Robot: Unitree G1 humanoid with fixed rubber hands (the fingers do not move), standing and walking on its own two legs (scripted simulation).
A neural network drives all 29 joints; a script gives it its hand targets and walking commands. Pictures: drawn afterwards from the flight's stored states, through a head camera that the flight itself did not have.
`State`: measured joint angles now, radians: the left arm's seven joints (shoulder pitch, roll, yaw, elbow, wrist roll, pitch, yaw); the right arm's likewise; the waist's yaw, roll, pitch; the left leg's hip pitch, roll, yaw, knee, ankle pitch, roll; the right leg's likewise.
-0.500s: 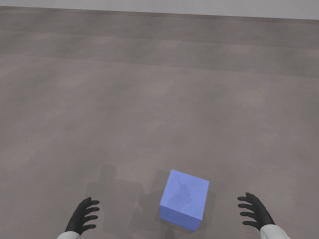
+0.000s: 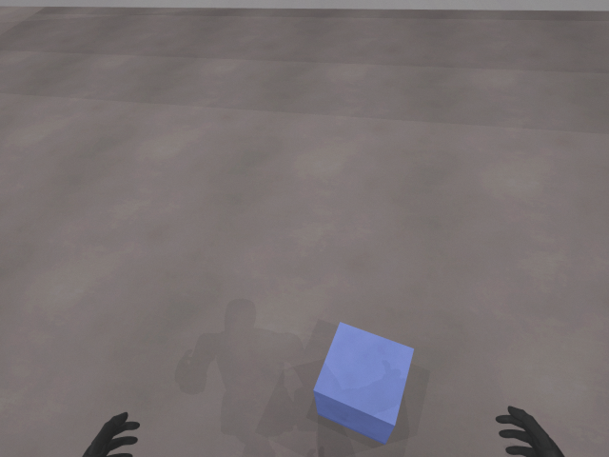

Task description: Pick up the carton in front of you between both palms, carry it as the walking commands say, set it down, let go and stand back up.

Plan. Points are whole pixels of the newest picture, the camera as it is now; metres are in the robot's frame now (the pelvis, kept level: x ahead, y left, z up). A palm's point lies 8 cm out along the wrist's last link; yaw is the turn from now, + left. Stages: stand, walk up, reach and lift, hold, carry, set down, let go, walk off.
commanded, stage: stand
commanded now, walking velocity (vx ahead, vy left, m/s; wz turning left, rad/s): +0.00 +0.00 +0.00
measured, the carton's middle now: (362, 383) +0.39 -0.10 -0.64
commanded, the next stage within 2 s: none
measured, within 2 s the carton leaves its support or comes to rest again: neither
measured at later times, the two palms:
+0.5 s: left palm out of the picture +0.10 +0.30 -0.08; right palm out of the picture +0.11 -0.29 -0.10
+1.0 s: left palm out of the picture +0.08 +0.31 -0.08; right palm out of the picture +0.06 -0.30 -0.10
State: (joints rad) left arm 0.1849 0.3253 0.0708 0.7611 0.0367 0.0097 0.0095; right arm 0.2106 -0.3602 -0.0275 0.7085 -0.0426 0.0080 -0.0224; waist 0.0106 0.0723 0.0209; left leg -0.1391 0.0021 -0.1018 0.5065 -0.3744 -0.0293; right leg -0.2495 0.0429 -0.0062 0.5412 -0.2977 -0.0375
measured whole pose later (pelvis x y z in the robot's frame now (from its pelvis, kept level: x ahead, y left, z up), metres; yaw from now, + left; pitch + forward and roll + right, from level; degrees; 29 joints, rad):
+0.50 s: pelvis -0.01 +0.00 +0.01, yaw +0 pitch -2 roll +0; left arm 0.13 0.33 0.05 0.91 0.02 0.01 0.01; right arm 0.18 -0.38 -0.01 0.85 -0.03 -0.01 -0.03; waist 0.01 0.05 0.02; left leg -0.07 0.01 -0.09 0.41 -0.32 -0.03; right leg -0.18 0.04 0.00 0.46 -0.25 -0.03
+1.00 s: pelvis -0.02 +0.01 +0.01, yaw -1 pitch -2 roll +0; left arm 0.11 0.36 0.03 1.01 0.02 0.00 0.00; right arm 0.17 -0.39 0.00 0.95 -0.03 -0.02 -0.02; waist 0.01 0.04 0.03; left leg -0.05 0.01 -0.06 0.36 -0.27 -0.02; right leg -0.17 0.04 0.03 0.40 -0.19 -0.03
